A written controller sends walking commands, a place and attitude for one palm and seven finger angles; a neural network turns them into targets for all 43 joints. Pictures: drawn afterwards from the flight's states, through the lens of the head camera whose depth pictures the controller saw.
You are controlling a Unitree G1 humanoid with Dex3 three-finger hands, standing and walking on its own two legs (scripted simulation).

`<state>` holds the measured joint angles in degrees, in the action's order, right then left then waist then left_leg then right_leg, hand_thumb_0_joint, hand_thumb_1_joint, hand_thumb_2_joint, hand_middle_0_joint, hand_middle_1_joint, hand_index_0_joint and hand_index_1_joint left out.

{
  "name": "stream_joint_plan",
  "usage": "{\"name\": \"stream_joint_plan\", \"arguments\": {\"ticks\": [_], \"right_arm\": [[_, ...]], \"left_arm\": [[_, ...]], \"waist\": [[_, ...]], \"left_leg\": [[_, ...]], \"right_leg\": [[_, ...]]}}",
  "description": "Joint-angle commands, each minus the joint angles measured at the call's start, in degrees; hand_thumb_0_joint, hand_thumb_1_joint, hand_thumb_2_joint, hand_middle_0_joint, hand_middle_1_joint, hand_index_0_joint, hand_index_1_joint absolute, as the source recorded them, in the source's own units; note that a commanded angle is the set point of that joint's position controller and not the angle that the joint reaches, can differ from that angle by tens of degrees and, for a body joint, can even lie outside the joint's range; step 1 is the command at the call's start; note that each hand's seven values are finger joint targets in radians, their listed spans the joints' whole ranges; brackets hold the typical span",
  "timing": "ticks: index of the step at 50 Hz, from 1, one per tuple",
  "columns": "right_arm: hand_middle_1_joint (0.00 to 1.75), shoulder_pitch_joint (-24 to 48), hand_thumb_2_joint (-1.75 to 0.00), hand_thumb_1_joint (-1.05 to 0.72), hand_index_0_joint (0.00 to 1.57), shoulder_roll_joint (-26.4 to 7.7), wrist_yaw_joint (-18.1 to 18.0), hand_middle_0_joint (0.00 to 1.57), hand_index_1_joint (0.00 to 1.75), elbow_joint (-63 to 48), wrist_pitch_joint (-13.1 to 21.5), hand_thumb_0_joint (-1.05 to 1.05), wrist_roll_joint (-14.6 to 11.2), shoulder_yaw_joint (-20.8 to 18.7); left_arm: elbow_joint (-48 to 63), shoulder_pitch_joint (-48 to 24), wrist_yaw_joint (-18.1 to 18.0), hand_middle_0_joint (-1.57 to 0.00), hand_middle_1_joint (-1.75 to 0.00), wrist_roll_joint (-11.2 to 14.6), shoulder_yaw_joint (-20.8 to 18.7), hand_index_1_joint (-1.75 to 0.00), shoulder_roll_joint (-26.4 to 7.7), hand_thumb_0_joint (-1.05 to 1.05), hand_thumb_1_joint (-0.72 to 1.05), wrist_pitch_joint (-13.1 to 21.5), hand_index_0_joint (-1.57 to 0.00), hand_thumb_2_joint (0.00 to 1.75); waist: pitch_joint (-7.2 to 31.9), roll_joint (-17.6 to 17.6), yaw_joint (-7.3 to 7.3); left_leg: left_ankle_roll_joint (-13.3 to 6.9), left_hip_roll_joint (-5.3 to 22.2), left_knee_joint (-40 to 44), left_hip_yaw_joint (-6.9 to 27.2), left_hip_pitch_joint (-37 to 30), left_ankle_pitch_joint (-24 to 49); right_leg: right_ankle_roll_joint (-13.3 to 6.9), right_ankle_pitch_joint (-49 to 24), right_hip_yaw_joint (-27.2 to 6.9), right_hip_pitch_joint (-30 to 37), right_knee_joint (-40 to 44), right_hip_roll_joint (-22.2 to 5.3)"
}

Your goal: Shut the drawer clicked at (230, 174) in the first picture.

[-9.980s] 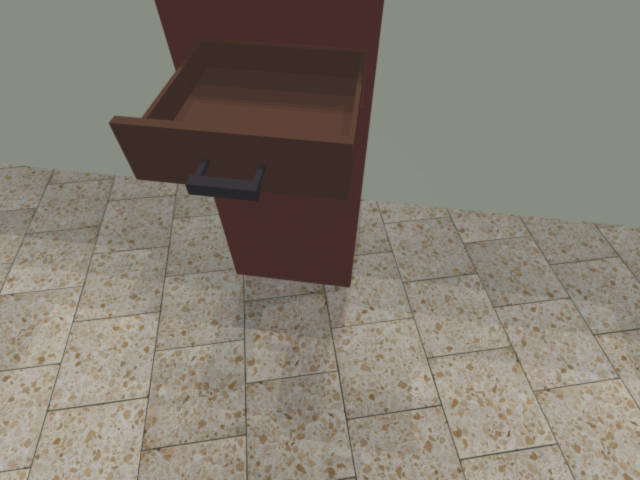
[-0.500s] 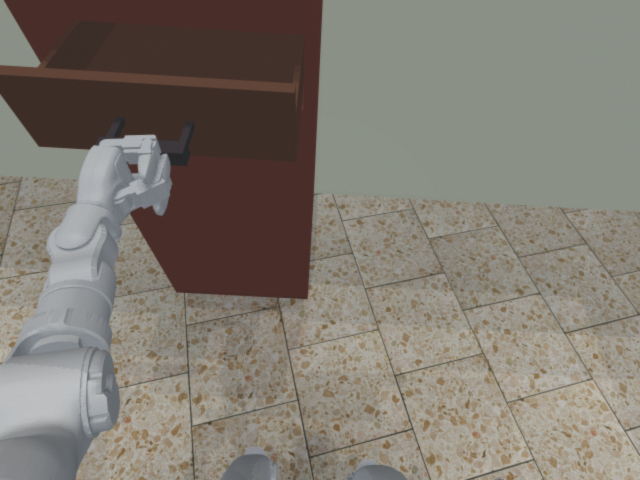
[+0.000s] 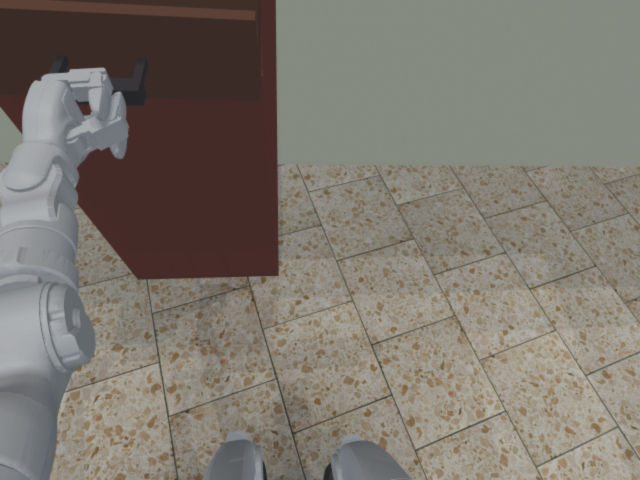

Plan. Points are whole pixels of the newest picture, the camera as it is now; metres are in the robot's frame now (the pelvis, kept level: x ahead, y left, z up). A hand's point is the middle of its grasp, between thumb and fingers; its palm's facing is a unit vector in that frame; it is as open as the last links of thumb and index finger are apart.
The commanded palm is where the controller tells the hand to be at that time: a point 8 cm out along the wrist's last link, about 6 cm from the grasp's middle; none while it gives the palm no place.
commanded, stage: push the drawer shut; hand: left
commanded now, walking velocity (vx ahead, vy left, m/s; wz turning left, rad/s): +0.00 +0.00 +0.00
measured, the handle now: (97, 78) +0.60 +0.23 +0.11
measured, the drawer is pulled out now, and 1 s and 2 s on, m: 0.06 0.00 0.00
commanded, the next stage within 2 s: pull the fist back off the drawer in 0.78 s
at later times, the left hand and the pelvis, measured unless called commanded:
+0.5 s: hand (126, 87) +0.57 +0.19 +0.12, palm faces -0.02 -1.00 -0.02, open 3.2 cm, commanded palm +0.58 +0.22 +0.11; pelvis +0.01 +0.01 -0.01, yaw +0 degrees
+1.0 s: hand (125, 81) +0.58 +0.19 +0.12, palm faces -0.02 -1.00 -0.03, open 3.2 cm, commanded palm +0.60 +0.21 +0.11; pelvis +0.00 +0.01 -0.01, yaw +0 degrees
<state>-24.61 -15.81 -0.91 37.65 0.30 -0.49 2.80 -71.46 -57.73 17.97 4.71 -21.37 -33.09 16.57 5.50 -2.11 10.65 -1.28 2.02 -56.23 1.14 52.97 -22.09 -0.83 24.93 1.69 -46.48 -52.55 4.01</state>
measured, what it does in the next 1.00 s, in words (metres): stands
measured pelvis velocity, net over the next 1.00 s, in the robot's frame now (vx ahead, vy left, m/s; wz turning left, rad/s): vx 0.00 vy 0.01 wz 0.00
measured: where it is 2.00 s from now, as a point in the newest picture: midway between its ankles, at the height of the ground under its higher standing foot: outside the picture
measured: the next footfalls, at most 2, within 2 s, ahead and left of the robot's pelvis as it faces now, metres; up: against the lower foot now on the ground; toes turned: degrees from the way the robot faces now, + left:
none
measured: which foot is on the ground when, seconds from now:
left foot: down 0.00-1.00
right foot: down 0.00-1.00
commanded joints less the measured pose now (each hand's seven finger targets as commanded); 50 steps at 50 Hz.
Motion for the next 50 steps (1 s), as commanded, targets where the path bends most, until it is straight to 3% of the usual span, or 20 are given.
{"name": "stream_joint_plan", "arguments": {"ticks": [1,2,3,4,5,6,8,12,15,17,20,22,24,27,31,33,35,43,50], "right_arm": [[0.30,-9.24,-0.90,-0.90,0.20,-10.71,-0.86,0.20,0.30,-2.93,0.75,0.00,0.46,-3.59],[0.30,-9.69,-0.90,-0.90,0.20,-10.93,-0.89,0.20,0.30,-2.85,0.52,0.00,0.51,-3.72],[0.30,-9.77,-0.90,-0.90,0.20,-10.76,-0.73,0.20,0.30,-2.84,0.45,0.00,0.63,-3.75],[0.30,-9.90,-0.90,-0.90,0.20,-10.74,-0.57,0.20,0.30,-2.72,0.40,0.00,0.73,-3.79],[0.30,-10.33,-0.90,-0.90,0.20,-11.13,-0.65,0.20,0.30,-2.49,0.26,0.00,0.88,-3.71],[0.30,-10.71,-0.90,-0.90,0.20,-11.12,-0.63,0.20,0.30,-2.30,0.14,0.00,1.04,-3.66],[0.30,-10.96,-0.90,-0.90,0.20,-10.93,-0.40,0.20,0.30,-2.33,0.00,0.00,1.18,-3.81],[0.30,-11.97,-0.90,-0.90,0.20,-11.34,-0.21,0.20,0.30,-1.93,-0.67,0.00,1.50,-3.63],[0.30,-12.29,-0.90,-0.90,0.20,-11.27,-0.06,0.20,0.30,-1.67,-0.82,0.00,1.63,-3.60],[0.30,-12.84,-0.90,-0.90,0.20,-11.61,-0.17,0.20,0.30,-1.60,-0.95,0.00,1.80,-3.52],[0.30,-13.45,-0.90,-0.90,0.20,-11.62,-0.14,0.20,0.30,-1.27,-0.99,0.00,2.10,-3.34],[0.30,-13.79,-0.90,-0.90,0.20,-11.62,0.02,0.20,0.30,-1.25,-1.15,0.00,2.31,-3.34],[0.30,-14.23,-0.90,-0.90,0.20,-11.54,0.18,0.20,0.30,-0.90,-1.18,0.00,2.45,-3.33],[0.30,-14.93,-0.90,-0.90,0.20,-12.01,0.18,0.20,0.30,-0.67,-1.38,0.00,2.69,-3.13],[0.30,-15.77,-0.90,-0.90,0.20,-12.04,0.13,0.20,0.30,-0.56,-1.55,0.00,2.89,-2.96],[0.30,-15.80,-0.90,-0.90,0.20,-12.00,0.05,0.20,0.30,-0.36,-1.44,0.00,2.82,-2.91],[0.30,-15.81,-0.90,-0.90,0.20,-12.17,-0.06,0.20,0.30,0.04,-1.14,0.00,2.81,-2.56],[0.30,-15.82,-0.90,-0.90,0.20,-12.58,-0.83,0.20,0.30,1.02,0.48,0.00,2.67,-2.08],[0.30,-15.89,-0.90,-0.90,0.20,-12.63,-0.67,0.20,0.30,0.24,0.92,0.00,2.73,-1.81]], "left_arm": [[12.74,-33.29,-2.05,-1.40,-1.60,1.06,-2.58,-1.60,-15.46,0.00,0.90,3.69,-1.40,0.90],[12.05,-33.09,-2.30,-1.40,-1.60,0.55,-2.95,-1.60,-16.17,0.00,0.90,3.60,-1.40,0.90],[13.03,-34.11,-2.43,-1.40,-1.60,0.41,-1.61,-1.60,-14.58,0.00,0.90,3.69,-1.40,0.90],[11.56,-33.40,-2.47,-1.40,-1.60,0.40,-1.09,-1.60,-13.23,0.00,0.90,3.38,-1.40,0.90],[11.31,-34.39,-2.81,-1.40,-1.60,0.26,-2.56,-1.60,-15.64,0.00,0.90,3.32,-1.40,0.90],[11.49,-35.53,-3.08,-1.40,-1.60,-0.01,-2.64,-1.60,-15.94,0.00,0.90,3.45,-1.40,0.90],[12.39,-36.33,-3.34,-1.40,-1.60,-0.45,-1.73,-1.60,-14.73,0.00,0.90,3.52,-1.40,0.90],[11.08,-38.07,-4.07,-1.40,-1.60,-1.18,-2.62,-1.60,-16.62,0.00,0.90,3.34,-1.40,0.90],[9.23,-39.81,-4.50,-1.40,-1.60,-1.68,-0.94,-1.60,-14.75,0.00,0.90,2.76,-1.40,0.90],[9.03,-41.11,-4.93,-1.40,-1.60,-2.07,-2.24,-1.60,-16.93,0.00,0.90,2.79,-1.40,0.90],[9.17,-43.77,-4.94,-1.40,-1.60,-2.59,-1.82,-1.60,-17.65,0.00,0.90,2.72,-1.40,0.90],[9.45,-44.78,-5.25,-1.40,-1.60,-3.01,-1.15,-1.60,-16.88,0.00,0.90,2.76,-1.40,0.90],[7.89,-45.24,-5.50,-1.40,-1.60,-3.26,0.20,-1.60,-14.96,0.00,0.90,2.31,-1.40,0.90],[7.16,-46.94,-6.10,-1.40,-1.60,-3.84,-1.29,-1.60,-17.84,0.00,0.90,1.82,-1.40,0.90],[6.04,-48.57,-5.93,-1.40,-1.60,-4.43,-1.32,-1.60,-18.79,0.00,0.90,1.30,-1.40,0.90],[6.86,-50.53,-5.96,-1.40,-1.60,-4.44,-0.03,-1.60,-17.73,0.00,0.90,1.29,-1.40,0.90],[4.96,-50.23,-5.91,-1.40,-1.60,-4.13,0.84,-1.60,-16.93,0.00,0.90,0.66,-1.40,0.90],[6.31,-53.03,-5.78,-1.40,-1.60,-3.39,3.27,-1.60,-15.39,0.00,0.90,0.31,-1.40,0.90],[5.25,-51.80,-5.75,-1.40,-1.60,-3.47,1.09,-1.60,-18.20,0.00,0.90,-0.63,-1.40,0.90]], "waist": [[23.59,-7.07,2.15],[24.69,-7.08,2.27],[25.21,-8.56,2.52],[24.43,-7.55,2.76],[24.10,-6.95,2.90],[24.63,-7.05,3.18],[26.96,-8.79,3.17],[25.84,-8.60,3.83],[24.18,-8.96,4.96],[25.41,-8.53,5.28],[26.12,-10.78,5.75],[27.63,-11.91,6.15],[26.56,-12.07,6.69],[27.22,-11.38,7.33],[27.03,-11.87,8.08],[27.34,-12.72,8.53],[24.60,-11.57,9.17],[25.84,-14.46,10.49],[26.03,-13.67,9.39]], "left_leg": [[-1.31,-0.08,5.25,2.96,-24.59,12.05],[-1.16,0.16,5.31,3.20,-25.76,13.19],[-0.99,0.24,5.41,3.50,-27.35,13.67],[-1.03,0.20,5.25,3.52,-27.11,13.33],[-1.10,0.33,5.16,3.56,-26.11,12.99],[-1.18,0.22,4.95,3.72,-26.20,13.89],[-1.07,0.25,4.62,3.67,-28.26,15.81],[-0.94,0.56,4.53,4.23,-28.01,16.62],[-1.02,0.49,4.38,4.28,-27.35,14.81],[-1.21,0.46,3.96,4.30,-26.99,15.66],[-0.98,0.63,3.58,4.72,-27.76,16.42],[-0.83,0.78,3.11,5.17,-29.47,18.40],[-0.72,0.85,2.95,5.52,-29.63,18.27],[-1.13,0.80,2.25,5.15,-27.86,18.17],[-1.32,0.78,1.73,5.13,-26.71,18.09],[-1.27,0.93,1.64,5.27,-27.08,17.16],[-1.38,1.14,1.87,5.29,-24.85,13.80],[-1.51,1.62,1.93,5.64,-25.56,11.64],[-1.52,1.11,1.66,5.13,-23.13,10.16]], "right_leg": [[-0.33,-9.77,-1.11,-0.03,8.24,0.20],[-0.30,-10.33,-0.90,-0.43,8.05,0.20],[-0.33,-10.15,-0.67,-1.58,8.04,0.24],[-0.32,-9.70,-0.50,-2.26,8.26,0.34],[-0.26,-9.54,-0.61,-1.90,8.29,0.29],[-0.36,-10.24,-0.59,-1.65,8.05,0.36],[-0.34,-11.41,-0.55,-2.00,7.90,0.41],[-0.43,-11.48,-0.17,-3.09,7.65,0.52],[-0.35,-10.01,-0.09,-4.78,8.12,0.57],[-0.31,-10.72,-0.25,-4.26,7.94,0.54],[-0.47,-10.81,0.00,-5.37,7.42,0.51],[-0.55,-11.57,0.26,-6.64,6.90,0.57],[-0.62,-11.12,0.48,-7.99,6.96,0.70],[-0.45,-11.45,0.25,-7.35,6.90,0.74],[-0.48,-11.65,0.21,-7.40,6.89,0.81],[-0.36,-10.74,0.22,-8.46,6.93,0.77],[-0.29,-8.55,0.40,-9.41,7.20,0.78],[-0.21,-7.06,0.51,-11.33,7.00,0.55],[-0.40,-6.28,0.50,-9.41,6.90,0.70]]}}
